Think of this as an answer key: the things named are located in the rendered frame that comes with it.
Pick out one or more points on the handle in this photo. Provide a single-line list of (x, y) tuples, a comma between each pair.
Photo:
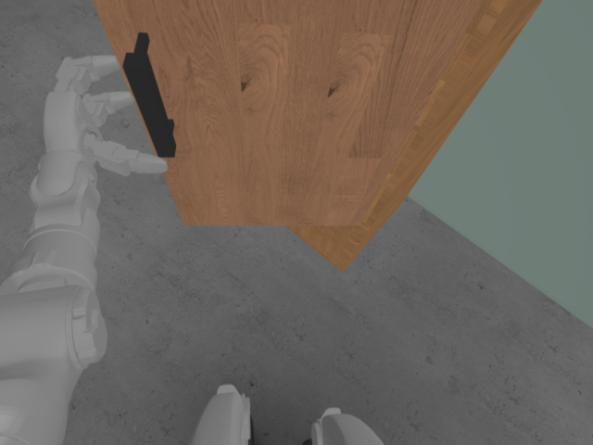
[(144, 86)]

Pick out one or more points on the right robot shin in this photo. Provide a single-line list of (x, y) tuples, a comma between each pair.
[(331, 411)]

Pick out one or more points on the left robot hand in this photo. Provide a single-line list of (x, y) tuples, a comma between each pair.
[(68, 119)]

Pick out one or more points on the robot left upper arm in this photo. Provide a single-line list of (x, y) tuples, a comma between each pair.
[(47, 338)]

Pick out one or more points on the robot left forearm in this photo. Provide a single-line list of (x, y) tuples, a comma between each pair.
[(62, 244)]

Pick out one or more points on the left robot thigh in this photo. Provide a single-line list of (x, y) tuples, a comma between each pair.
[(224, 421)]

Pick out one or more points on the cupboard door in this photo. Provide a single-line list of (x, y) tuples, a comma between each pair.
[(287, 112)]

